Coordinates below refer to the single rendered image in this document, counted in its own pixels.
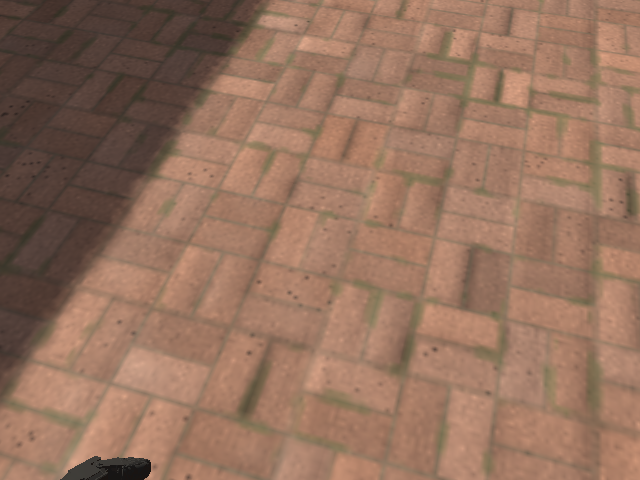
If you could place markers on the robot left hand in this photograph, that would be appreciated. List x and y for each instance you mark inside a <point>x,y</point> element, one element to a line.
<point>111,469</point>

